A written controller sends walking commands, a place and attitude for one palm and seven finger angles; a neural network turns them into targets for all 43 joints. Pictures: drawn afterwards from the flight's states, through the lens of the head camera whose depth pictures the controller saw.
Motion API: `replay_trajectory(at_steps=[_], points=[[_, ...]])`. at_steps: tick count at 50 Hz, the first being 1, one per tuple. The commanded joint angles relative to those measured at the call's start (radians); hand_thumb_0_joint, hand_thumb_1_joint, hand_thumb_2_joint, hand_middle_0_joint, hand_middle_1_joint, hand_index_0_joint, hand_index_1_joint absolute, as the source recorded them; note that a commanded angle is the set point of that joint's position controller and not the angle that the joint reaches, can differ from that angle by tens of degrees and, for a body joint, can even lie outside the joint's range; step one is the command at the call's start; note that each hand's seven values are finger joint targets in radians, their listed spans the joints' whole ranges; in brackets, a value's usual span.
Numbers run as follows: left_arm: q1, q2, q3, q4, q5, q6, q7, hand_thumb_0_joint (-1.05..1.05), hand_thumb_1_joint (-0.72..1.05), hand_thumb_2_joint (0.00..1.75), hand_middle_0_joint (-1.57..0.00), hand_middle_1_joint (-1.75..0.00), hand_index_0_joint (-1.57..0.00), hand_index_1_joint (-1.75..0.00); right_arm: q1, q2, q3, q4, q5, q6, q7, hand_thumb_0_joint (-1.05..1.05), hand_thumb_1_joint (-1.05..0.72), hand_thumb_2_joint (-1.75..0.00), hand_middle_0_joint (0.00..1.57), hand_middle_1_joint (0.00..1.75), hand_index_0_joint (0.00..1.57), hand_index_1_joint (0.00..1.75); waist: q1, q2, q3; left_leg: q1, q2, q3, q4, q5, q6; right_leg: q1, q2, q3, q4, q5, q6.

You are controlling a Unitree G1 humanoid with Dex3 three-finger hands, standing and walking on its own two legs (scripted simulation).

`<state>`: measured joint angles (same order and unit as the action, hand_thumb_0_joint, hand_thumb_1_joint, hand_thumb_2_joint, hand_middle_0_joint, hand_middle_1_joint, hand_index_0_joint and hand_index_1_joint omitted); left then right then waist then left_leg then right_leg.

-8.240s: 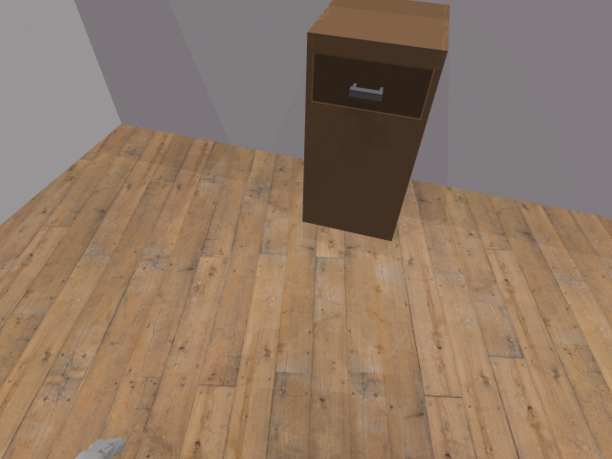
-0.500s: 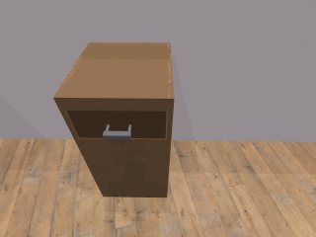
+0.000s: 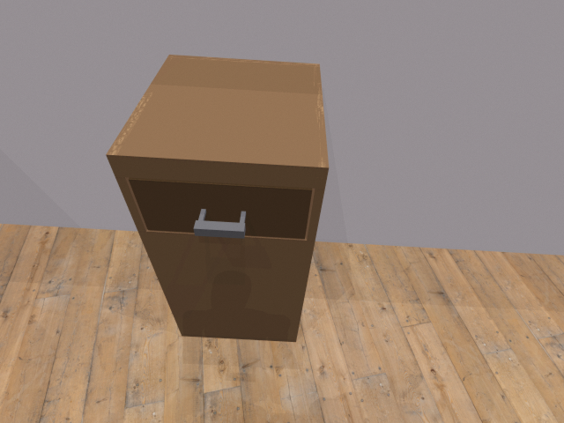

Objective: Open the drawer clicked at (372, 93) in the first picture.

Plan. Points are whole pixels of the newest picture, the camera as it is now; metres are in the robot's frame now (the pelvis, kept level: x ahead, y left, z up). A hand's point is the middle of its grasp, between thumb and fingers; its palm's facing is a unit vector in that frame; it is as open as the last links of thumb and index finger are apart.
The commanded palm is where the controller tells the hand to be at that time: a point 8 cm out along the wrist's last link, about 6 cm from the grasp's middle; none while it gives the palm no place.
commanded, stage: look again from close up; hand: left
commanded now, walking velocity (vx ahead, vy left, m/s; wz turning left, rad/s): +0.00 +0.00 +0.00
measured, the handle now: (221, 221) +0.51 +0.15 -0.07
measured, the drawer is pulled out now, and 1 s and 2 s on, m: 0.00 0.00 0.00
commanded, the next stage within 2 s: shuffle to correct the standing spot in 0.30 s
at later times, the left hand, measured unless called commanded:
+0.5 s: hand out of the picture -0.04 +0.20 -0.18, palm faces +0.02 -0.99 -0.17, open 7.4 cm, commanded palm none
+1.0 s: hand out of the picture -0.04 +0.10 -0.19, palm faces +0.09 -0.99 -0.08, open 7.4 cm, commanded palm none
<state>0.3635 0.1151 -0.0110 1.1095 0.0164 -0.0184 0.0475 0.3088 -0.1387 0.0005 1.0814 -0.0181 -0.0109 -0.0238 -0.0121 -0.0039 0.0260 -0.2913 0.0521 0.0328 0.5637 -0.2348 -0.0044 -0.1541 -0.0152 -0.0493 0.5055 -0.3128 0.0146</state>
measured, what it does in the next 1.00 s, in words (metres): stands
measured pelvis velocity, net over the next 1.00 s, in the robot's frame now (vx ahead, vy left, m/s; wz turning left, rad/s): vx -0.02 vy -0.04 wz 0.02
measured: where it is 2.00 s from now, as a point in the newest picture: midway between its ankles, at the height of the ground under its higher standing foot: outside the picture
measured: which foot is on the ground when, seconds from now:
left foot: down 0.00-1.00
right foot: down 0.00-1.00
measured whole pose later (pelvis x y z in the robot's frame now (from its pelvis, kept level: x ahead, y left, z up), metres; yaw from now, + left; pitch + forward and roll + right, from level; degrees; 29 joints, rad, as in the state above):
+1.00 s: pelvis -0.02 -0.04 +0.00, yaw +1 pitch -1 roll -2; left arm 0.39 0.12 0.00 1.05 0.02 0.01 0.02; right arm 0.30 -0.13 0.00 1.08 -0.02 -0.01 -0.04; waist 0.02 -0.05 -0.02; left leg -0.28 0.04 0.07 0.56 -0.24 0.03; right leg -0.18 0.03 -0.10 0.49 -0.28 -0.03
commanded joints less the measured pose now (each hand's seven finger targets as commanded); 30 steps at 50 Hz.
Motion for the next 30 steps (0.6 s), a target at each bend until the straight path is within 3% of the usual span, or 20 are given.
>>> replay_trajectory(at_steps=[1, 3, 6, 8, 12, 14, 21, 27, 30], points=[[0.066, 0.1, 0.021, -0.059, 0.001, -0.003, 0.004, 0.0, 0.9, 0.9, -0.2, -0.3, -0.2, -0.3, 0.045, -0.101, -0.011, -0.069, 0.004, -0.004, 0.002, 0.0, -0.9, -0.9, 0.2, 0.3, 0.2, 0.3, 0.005, 0.065, 0.089, -0.036, 0.051, -0.086, -0.118, 0.028, 0.041, -0.098, -0.059, 0.064, -0.086, 0.035, -0.063], [0.066, 0.105, 0.017, -0.065, 0.004, 0.003, 0.001, 0.0, 0.9, 0.9, -0.2, -0.3, -0.2, -0.3, 0.046, -0.109, -0.011, -0.078, 0.003, 0.0, 0.005, 0.0, -0.9, -0.9, 0.2, 0.3, 0.2, 0.3, 0.005, 0.055, 0.127, -0.068, 0.048, -0.1, -0.149, -0.058, 0.043, -0.113, -0.055, 0.062, -0.091, -0.01, -0.062], [0.067, 0.107, 0.017, -0.084, 0.003, 0.007, -0.003, 0.0, 0.9, 0.9, -0.2, -0.3, -0.2, -0.3, 0.038, -0.13, -0.015, -0.091, 0.001, 0.001, 0.006, 0.0, -0.9, -0.9, 0.2, 0.3, 0.2, 0.3, 0.012, 0.034, 0.121, -0.08, 0.055, -0.128, -0.193, -0.128, 0.049, -0.105, -0.052, 0.054, -0.079, -0.013, -0.055], [0.064, 0.112, 0.016, -0.09, 0.003, 0.011, -0.005, 0.0, 0.9, 0.9, -0.2, -0.3, -0.2, -0.3, 0.034, -0.14, -0.016, -0.095, 0.0, -0.001, 0.007, 0.0, -0.9, -0.9, 0.2, 0.3, 0.2, 0.3, 0.015, 0.078, 0.108, -0.083, 0.062, -0.146, -0.23, -0.157, 0.054, -0.085, -0.051, 0.041, -0.067, -0.004, -0.048], [0.067, 0.121, 0.017, -0.101, 0.003, 0.011, -0.01, 0.0, 0.9, 0.9, -0.2, -0.3, -0.2, -0.3, 0.015, -0.157, -0.019, -0.104, 0.001, -0.002, 0.009, 0.0, -0.9, -0.9, 0.2, 0.3, 0.2, 0.3, 0.023, 0.05, 0.066, -0.072, 0.065, -0.155, -0.254, -0.176, 0.059, -0.055, -0.057, 0.035, -0.07, 0.021, -0.04], [0.071, 0.124, 0.017, -0.102, 0.003, 0.011, -0.011, 0.0, 0.9, 0.9, -0.2, -0.3, -0.2, -0.3, 0.013, -0.159, -0.018, -0.103, 0.001, -0.005, 0.009, 0.0, -0.9, -0.9, 0.2, 0.3, 0.2, 0.3, 0.025, 0.065, 0.044, -0.051, 0.066, -0.156, -0.262, -0.159, 0.061, -0.048, -0.061, 0.035, -0.075, 0.034, -0.038], [0.078, 0.128, 0.015, -0.09, 0.003, 0.009, -0.014, 0.0, 0.9, 0.9, -0.2, -0.3, -0.2, -0.3, 0.023, -0.16, -0.017, -0.087, 0.004, -0.005, 0.01, 0.0, -0.9, -0.9, 0.2, 0.3, 0.2, 0.3, 0.017, 0.027, 0.031, -0.026, 0.067, -0.156, -0.276, -0.159, 0.059, -0.049, -0.068, 0.032, -0.098, 0.039, -0.031], [0.102, 0.109, 0.026, -0.1, 0.016, 0.037, -0.03, 0.0, 0.9, 0.9, -0.2, -0.3, -0.2, -0.3, 0.027, -0.207, -0.049, -0.083, -0.004, 0.015, -0.008, 0.0, -0.9, -0.9, 0.2, 0.3, 0.2, 0.3, 0.009, 0.094, 0.072, -0.032, 0.149, -0.228, -0.339, -0.287, 0.095, -0.149, -0.022, -0.017, -0.014, -0.019, -0.028], [0.121, 0.102, 0.035, -0.108, 0.019, 0.049, -0.039, 0.0, 0.9, 0.9, -0.2, -0.3, -0.2, -0.3, 0.019, -0.222, -0.063, -0.094, -0.008, 0.021, -0.016, 0.0, -0.9, -0.9, 0.2, 0.3, 0.2, 0.3, 0.009, 0.123, 0.045, -0.042, 0.192, -0.255, -0.343, -0.308, 0.123, -0.166, -0.01, -0.023, 0.045, -0.042, -0.035]])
